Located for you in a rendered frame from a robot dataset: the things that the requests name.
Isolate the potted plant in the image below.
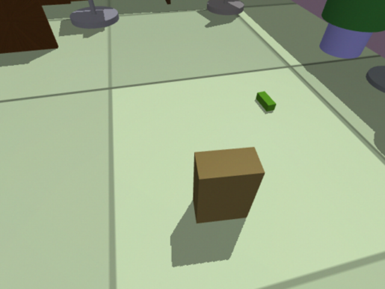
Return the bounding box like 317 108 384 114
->
319 0 385 58

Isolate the office chair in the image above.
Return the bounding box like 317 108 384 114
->
70 0 119 29
207 0 244 15

